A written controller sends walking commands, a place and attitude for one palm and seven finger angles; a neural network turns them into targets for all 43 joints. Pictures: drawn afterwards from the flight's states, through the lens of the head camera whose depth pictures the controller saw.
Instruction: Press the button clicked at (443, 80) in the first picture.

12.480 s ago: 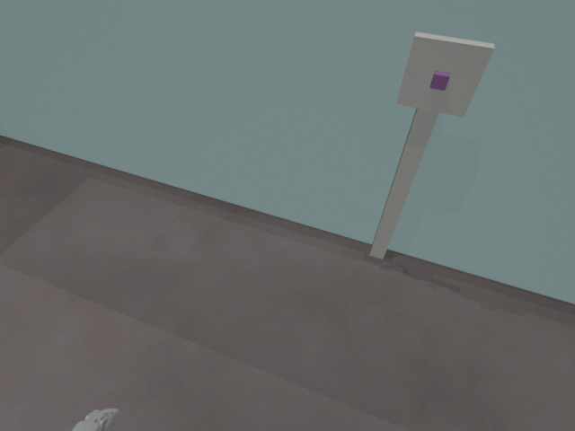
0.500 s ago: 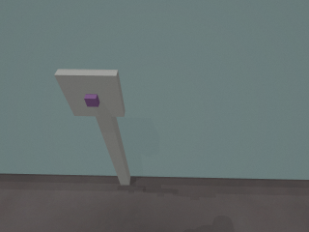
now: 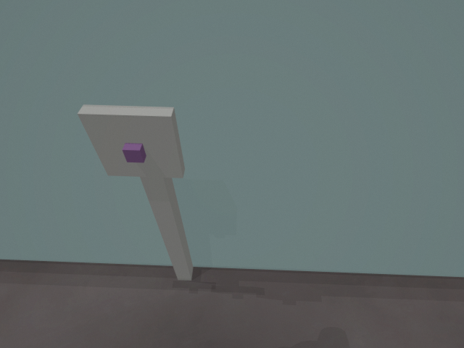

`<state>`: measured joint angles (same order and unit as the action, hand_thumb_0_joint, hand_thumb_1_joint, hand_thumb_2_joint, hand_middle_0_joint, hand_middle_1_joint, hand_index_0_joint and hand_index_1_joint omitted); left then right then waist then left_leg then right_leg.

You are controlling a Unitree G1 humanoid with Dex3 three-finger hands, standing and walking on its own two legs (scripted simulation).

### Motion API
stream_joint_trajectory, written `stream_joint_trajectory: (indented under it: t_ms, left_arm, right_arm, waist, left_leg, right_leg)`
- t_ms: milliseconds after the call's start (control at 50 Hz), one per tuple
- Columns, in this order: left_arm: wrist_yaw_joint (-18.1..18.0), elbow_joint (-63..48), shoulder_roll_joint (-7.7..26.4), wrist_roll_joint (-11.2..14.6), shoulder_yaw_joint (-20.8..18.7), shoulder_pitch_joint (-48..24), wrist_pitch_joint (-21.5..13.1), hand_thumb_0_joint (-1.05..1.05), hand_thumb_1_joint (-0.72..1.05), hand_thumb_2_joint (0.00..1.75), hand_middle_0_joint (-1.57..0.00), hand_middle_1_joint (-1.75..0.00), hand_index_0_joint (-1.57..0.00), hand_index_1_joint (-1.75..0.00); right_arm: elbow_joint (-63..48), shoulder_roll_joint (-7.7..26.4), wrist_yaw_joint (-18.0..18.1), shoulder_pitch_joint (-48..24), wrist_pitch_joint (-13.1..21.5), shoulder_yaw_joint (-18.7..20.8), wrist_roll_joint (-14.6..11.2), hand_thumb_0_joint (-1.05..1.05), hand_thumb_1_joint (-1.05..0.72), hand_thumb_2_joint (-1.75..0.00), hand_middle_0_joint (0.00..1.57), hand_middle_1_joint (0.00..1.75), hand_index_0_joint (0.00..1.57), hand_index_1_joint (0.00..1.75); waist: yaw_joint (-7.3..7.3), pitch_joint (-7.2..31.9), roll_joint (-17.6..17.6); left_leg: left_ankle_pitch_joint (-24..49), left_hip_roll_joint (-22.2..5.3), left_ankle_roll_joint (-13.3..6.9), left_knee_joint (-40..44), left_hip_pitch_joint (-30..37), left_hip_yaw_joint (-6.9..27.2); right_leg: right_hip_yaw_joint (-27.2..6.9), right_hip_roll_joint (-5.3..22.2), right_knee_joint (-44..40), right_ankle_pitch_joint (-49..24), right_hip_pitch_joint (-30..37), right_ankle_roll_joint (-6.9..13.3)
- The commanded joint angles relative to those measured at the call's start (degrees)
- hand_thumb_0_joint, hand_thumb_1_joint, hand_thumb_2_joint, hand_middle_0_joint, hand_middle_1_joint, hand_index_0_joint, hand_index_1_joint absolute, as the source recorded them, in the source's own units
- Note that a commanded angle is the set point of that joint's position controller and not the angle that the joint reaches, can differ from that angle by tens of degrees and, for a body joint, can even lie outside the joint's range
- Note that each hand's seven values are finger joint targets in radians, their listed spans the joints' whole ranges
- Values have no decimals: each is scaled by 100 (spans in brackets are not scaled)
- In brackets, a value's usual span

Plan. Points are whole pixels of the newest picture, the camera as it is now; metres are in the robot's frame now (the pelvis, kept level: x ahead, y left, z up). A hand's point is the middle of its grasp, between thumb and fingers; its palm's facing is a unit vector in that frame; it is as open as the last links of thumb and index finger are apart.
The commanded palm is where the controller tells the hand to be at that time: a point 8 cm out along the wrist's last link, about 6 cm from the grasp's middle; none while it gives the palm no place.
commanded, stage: look again from close up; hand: left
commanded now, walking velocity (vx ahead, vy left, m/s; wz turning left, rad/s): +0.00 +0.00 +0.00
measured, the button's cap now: (135, 151) +0.47 +0.24 +0.06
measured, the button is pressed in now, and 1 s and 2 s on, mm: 0 0 0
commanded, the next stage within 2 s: raise the hand and make a fist in 0.56 s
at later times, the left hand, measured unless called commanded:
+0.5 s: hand out of the picture -0.04 +0.17 -0.17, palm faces +0.04 -0.98 -0.19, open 7.4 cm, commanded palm none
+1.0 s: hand (145, 320) +0.16 +0.15 +0.01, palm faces -0.04 -1.00 +0.05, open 6.0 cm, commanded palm +0.09 +0.24 -0.04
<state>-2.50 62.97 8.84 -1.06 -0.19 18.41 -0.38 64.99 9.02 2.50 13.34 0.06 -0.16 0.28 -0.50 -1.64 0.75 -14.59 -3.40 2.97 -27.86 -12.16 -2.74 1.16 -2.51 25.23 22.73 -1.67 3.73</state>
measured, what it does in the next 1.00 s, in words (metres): shifts its weight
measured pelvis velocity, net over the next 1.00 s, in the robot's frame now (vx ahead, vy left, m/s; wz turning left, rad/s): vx -0.06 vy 0.02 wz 0.03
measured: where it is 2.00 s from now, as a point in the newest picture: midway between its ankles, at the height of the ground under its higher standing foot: outside the picture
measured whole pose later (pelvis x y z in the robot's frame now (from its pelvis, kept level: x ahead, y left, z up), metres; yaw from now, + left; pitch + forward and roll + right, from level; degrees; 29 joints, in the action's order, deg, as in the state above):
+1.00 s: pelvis -0.06 +0.02 -0.04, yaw +2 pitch +9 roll +2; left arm 11.6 9.1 5.0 11.2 -1.0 18.0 -26.8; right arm 38.1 14.2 1.4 8.3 13.0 3.5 -0.7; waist 1.6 8.3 0.3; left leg -17.8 -1.4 1.2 -48.4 -39.1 -2.0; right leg 2.2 0.4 52.9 30.7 -30.7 2.2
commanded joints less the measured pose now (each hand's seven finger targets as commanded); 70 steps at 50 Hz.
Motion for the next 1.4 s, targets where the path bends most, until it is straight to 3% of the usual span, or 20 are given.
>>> stream_joint_trajectory:
  t_ms: [0,620,640,660,680,700,720,740,760,820,860,900,940,1000,1040,1100,1180,1240,1320,1380]
  left_arm:
    - [-29,-87,680,20,-117,550,-79,0,90,90,-20,-30,-20,-30]
    - [2,55,503,34,-43,650,-95,0,90,90,-20,-30,-20,-30]
    - [-224,141,555,-72,-57,1001,-317,0,90,90,-20,-30,-20,-30]
    - [-80,-8886,1646,1151,-62,-3266,-1564,0,90,90,-23,-33,-23,-33]
    - [-382,-7175,1325,726,-354,-1078,-1208,0,90,90,-25,-36,-25,-36]
    - [-730,-6768,908,810,-252,-953,-940,0,90,90,-28,-39,-28,-39]
    - [-654,-5322,-311,838,412,728,-366,0,90,90,-31,-42,-31,-42]
    - [-488,-6763,-330,1092,555,-137,-535,0,90,90,-34,-45,-34,-45]
    - [-356,-6890,-101,1065,495,102,-753,0,90,90,-36,-48,-36,-48]
    - [-15,-5722,-444,908,524,240,-1434,0,90,90,-45,-57,-45,-57]
    - [514,-5127,-541,1069,268,1348,-2104,0,90,90,-50,-63,-50,-63]
    - [1236,-5041,-47,1306,-396,2278,-2715,0,90,90,-56,-69,-56,-69]
    - [1860,-5288,425,1478,-853,1917,-3110,0,90,90,-61,-75,-61,-75]
    - [1639,-6225,949,1307,-1245,1349,-2850,0,90,90,-69,-84,-69,-84]
    - [1279,-7154,636,1273,-872,595,-2819,0,90,90,-75,-90,-75,-90]
    - [815,-8619,643,1171,-678,-500,-3409,0,90,90,-83,-99,-83,-99]
    - [1084,-8889,409,1204,37,-812,-3907,0,90,90,-94,-111,-94,-111]
    - [1618,-7941,437,1334,220,-447,-3333,0,90,90,-102,-120,-102,-120]
    - [1895,-7205,884,1420,-345,372,-1784,0,90,90,-113,-132,-113,-132]
    - [1443,-7781,1092,1644,-1050,404,-1154,0,90,90,-122,-141,-122,-141]
  right_arm:
    - [-174,536,18,291,90,71,11,0,-90,-90,20,30,20,30]
    - [-65,462,-4,448,111,46,23,0,-90,-90,20,30,20,30]
    - [-560,564,-76,-292,182,72,-13,0,-90,-90,20,30,20,30]
    - [-2434,1597,171,186,1068,214,-140,0,-90,-90,20,30,20,30]
    - [-2021,1029,343,-172,1535,121,-111,0,-90,-90,20,30,20,30]
    - [-1689,1056,367,-209,1605,242,-133,0,-90,-90,20,30,20,30]
    - [-1713,827,236,16,1608,269,-330,0,-90,-90,20,30,20,30]
    - [-2237,965,253,-87,1619,297,-402,0,-90,-90,20,30,20,30]
    - [-2308,1131,323,-224,1705,343,-372,0,-90,-90,20,30,20,30]
    - [-2665,1219,271,-178,1779,386,-120,0,-90,-90,20,30,20,30]
    - [-2946,1175,122,-488,1745,480,-49,0,-90,-90,20,30,20,30]
    - [-3227,1178,-94,-714,1653,577,-74,0,-90,-90,20,30,20,30]
    - [-3655,1217,-202,-888,1515,612,-97,0,-90,-90,20,30,20,30]
    - [-4247,1097,-154,-1063,1149,565,-107,0,-90,-90,20,30,20,30]
    - [-4591,974,-135,-1059,1029,499,-113,0,-90,-90,20,30,20,30]
    - [-4546,913,-55,-681,1016,451,-16,0,-90,-90,20,30,20,30]
    - [-4329,1001,71,-487,1265,315,-23,0,-90,-90,20,30,20,30]
    - [-4263,1126,163,-428,1369,244,-120,0,-90,-90,20,30,20,30]
    - [-4600,1187,225,-615,1146,196,-301,0,-90,-90,20,30,20,30]
    - [-4747,1000,299,-799,1004,171,-296,0,-90,-90,20,30,20,30]
  waist:
    - [-18,-160,111]
    - [-29,-317,-9]
    - [-189,-537,17]
    - [656,2255,-1006]
    - [75,2309,-2249]
    - [183,1618,-1782]
    - [293,868,-925]
    - [221,650,-347]
    - [335,813,170]
    - [590,356,1610]
    - [95,276,2122]
    - [-380,762,1690]
    - [-414,1276,868]
    - [-531,1564,-255]
    - [-297,1610,-610]
    - [124,1891,-650]
    - [507,1874,-892]
    - [613,1390,-240]
    - [56,1586,54]
    - [-215,1782,122]
  left_leg:
    - [1923,-271,-377,-6,427,72]
    - [1462,-322,-396,368,386,238]
    - [1382,-161,-248,-1216,-203,-79]
    - [1816,328,-602,-114,1352,-41]
    - [2798,214,-652,179,1914,-84]
    - [2574,-12,-473,56,1303,94]
    - [2120,-24,-562,47,940,225]
    - [1921,31,-556,-170,504,269]
    - [1636,109,-593,-429,403,184]
    - [827,286,-504,-1149,-806,445]
    - [313,287,-359,-1443,-1814,458]
    - [399,361,-230,-1755,-2241,318]
    - [456,473,-182,-2101,-2431,133]
    - [213,490,-295,-2255,-2395,-80]
    - [-47,396,-380,-2385,-2266,-30]
    - [-179,180,-503,-2685,-2139,307]
    - [-548,128,-542,-2917,-2071,541]
    - [-1035,118,-533,-2916,-2552,610]
    - [-1055,294,-534,-2444,-2627,489]
    - [-780,285,-510,-2131,-2254,413]
  right_leg:
    - [-413,798,-369,-3478,-603,-279]
    - [-471,780,-599,-2136,-879,-155]
    - [-1170,1233,-797,-5571,-1223,-659]
    - [-509,800,98,-4804,-512,-293]
    - [-288,401,610,-3321,-684,-123]
    - [152,387,391,-1968,-1325,-229]
    - [290,383,516,-1967,-1626,-286]
    - [365,429,477,-2233,-1585,-374]
    - [313,397,406,-2211,-1931,-431]
    - [355,367,920,-1818,-3159,-617]
    - [328,353,1372,-1407,-3546,-621]
    - [62,434,1813,-1973,-3146,-536]
    - [-72,510,2212,-2233,-2976,-441]
    - [-214,464,2302,-1309,-3131,-341]
    - [-164,340,2366,-549,-3646,-278]
    - [-61,173,2597,-139,-4326,-262]
    - [-45,88,2596,414,-4876,-231]
    - [-198,82,2238,871,-4794,-311]
    - [-345,210,1762,1308,-3973,-363]
    - [-237,245,1677,1053,-3477,-371]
